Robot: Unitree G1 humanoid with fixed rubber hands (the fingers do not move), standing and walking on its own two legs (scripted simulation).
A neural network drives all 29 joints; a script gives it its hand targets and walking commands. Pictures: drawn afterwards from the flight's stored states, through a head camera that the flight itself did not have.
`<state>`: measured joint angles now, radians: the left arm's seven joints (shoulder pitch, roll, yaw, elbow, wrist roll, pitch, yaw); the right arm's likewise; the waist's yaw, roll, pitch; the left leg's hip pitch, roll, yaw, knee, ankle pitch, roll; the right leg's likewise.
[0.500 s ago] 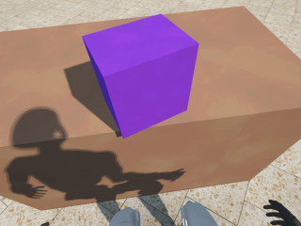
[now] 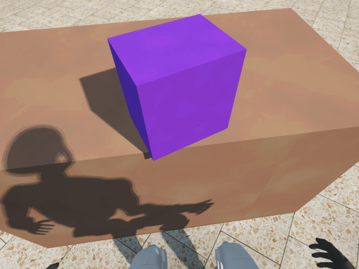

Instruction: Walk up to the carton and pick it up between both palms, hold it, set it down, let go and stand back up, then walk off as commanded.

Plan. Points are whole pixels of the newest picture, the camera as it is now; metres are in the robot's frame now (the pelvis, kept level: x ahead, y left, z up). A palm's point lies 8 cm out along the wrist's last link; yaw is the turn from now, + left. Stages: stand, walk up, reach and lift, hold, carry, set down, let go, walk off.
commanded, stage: walk up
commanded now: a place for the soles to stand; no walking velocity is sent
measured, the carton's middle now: (175, 89) +0.47 +0.01 +0.14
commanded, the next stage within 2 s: reach and lift in 1.42 s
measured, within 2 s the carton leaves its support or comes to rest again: neither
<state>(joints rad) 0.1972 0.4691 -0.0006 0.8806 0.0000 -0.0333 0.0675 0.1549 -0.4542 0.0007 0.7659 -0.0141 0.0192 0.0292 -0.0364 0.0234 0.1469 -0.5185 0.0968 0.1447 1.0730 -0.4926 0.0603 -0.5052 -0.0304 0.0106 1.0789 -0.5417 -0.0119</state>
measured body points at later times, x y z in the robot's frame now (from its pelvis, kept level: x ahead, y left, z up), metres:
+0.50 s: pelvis +0.04 -0.02 +0.01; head +0.06 -0.01 +0.46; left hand +0.15 +0.32 -0.09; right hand +0.14 -0.35 -0.08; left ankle +0.06 +0.08 -0.67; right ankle +0.07 -0.17 -0.66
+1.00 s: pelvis +0.04 -0.02 +0.01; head +0.06 -0.02 +0.46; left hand +0.15 +0.31 -0.09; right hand +0.15 -0.35 -0.08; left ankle +0.06 +0.08 -0.67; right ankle +0.08 -0.17 -0.67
